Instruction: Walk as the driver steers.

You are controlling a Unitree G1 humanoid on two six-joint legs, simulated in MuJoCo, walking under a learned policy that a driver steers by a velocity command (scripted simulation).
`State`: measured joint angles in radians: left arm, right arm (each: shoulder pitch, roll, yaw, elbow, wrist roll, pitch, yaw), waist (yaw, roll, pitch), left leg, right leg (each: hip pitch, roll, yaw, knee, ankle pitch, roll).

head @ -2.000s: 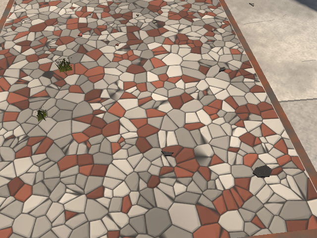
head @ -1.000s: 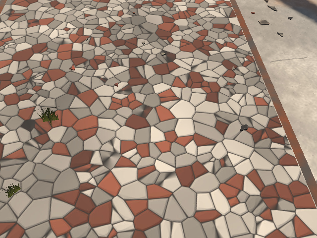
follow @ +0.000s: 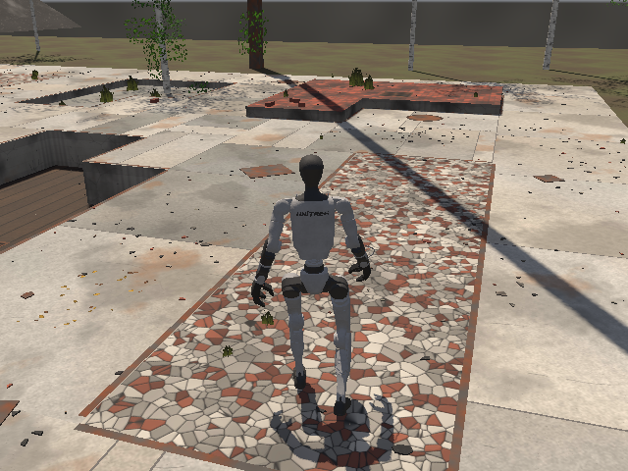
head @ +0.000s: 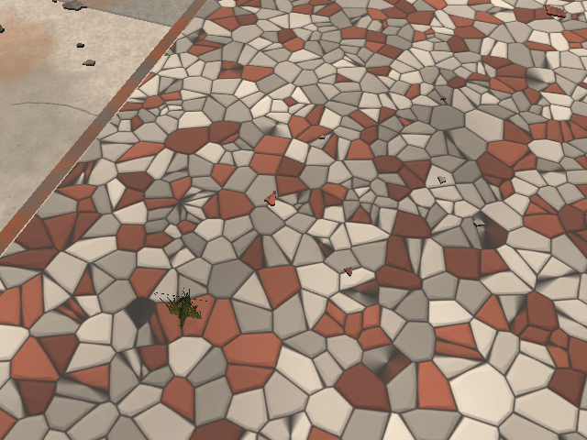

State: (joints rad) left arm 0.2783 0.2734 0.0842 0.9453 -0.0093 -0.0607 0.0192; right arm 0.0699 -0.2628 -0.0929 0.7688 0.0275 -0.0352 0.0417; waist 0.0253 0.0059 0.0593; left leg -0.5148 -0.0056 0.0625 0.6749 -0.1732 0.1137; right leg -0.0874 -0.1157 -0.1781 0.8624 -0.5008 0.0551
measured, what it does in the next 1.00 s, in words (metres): walks ahead: right foot, then left foot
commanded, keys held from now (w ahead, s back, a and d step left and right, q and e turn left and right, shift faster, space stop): w+q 0.16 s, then e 0.84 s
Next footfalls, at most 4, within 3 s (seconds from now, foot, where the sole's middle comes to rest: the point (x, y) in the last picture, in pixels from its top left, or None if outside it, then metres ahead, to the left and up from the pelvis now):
0.44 right None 0.42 -0.08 -0.75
0.84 left None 0.39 0.15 -0.75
1.28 right None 0.30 -0.10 -0.75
1.64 left None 0.40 0.12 -0.75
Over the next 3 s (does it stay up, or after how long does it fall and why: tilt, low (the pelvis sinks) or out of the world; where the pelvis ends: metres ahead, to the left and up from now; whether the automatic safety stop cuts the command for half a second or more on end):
stays up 0.32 0.03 0.02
